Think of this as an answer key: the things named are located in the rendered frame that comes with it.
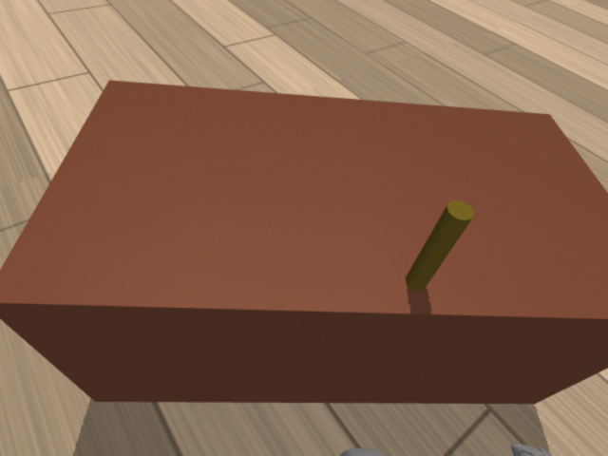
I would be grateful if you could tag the can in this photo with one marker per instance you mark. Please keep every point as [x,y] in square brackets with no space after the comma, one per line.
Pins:
[446,232]

